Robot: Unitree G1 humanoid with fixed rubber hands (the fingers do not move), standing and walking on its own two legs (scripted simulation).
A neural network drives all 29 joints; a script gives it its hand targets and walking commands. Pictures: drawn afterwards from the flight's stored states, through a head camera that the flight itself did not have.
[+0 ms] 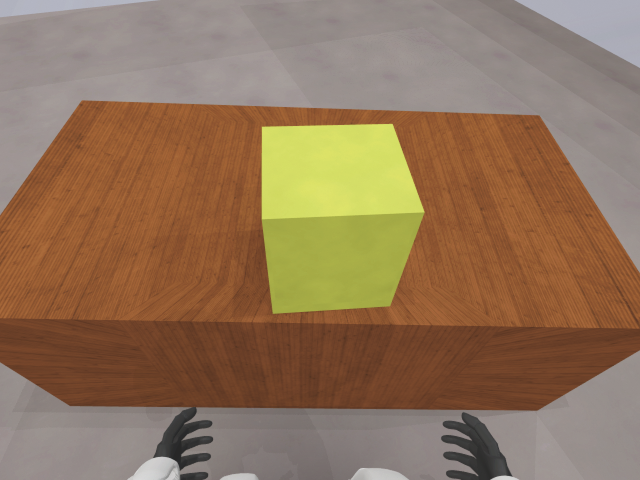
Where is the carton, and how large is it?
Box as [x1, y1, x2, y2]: [262, 124, 424, 313]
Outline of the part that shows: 392,124 262,127 262,225 273,313 386,306 390,304 424,212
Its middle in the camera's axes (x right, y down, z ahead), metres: +0.02 -0.04 +0.71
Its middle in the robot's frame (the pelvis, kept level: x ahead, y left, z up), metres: +0.54 -0.01 -0.06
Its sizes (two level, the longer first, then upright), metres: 0.232 0.217 0.272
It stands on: a pedestal, 0.56 m high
